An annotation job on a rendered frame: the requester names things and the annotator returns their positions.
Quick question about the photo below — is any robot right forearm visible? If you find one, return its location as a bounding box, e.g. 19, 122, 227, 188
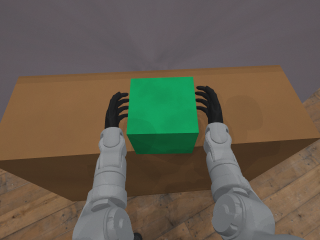
203, 122, 263, 203

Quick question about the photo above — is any right robot hand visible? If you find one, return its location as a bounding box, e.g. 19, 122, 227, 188
195, 86, 224, 124

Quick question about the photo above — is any robot left upper arm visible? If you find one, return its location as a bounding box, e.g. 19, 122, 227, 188
72, 206, 134, 240

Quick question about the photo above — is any carton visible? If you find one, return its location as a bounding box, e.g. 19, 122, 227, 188
126, 76, 199, 154

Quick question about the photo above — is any pedestal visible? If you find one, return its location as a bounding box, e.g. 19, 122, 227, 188
0, 65, 320, 202

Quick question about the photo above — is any robot left forearm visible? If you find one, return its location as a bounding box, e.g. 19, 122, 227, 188
72, 127, 127, 240

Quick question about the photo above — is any left robot hand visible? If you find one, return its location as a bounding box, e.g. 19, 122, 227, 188
104, 92, 129, 129

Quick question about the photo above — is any robot right upper arm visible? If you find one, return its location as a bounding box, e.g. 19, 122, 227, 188
211, 192, 305, 240

